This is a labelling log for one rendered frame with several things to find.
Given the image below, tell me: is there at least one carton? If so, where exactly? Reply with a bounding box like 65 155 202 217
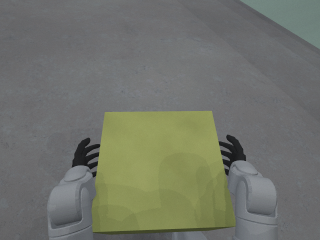
91 111 236 235

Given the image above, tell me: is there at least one robot left hand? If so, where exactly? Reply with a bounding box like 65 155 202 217
71 137 101 177

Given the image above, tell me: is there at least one robot right hand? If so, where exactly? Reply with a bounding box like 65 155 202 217
219 135 246 176

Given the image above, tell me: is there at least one right robot forearm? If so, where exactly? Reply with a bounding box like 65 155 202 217
227 160 278 240

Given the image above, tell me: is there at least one left robot forearm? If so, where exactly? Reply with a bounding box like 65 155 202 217
47 165 97 240

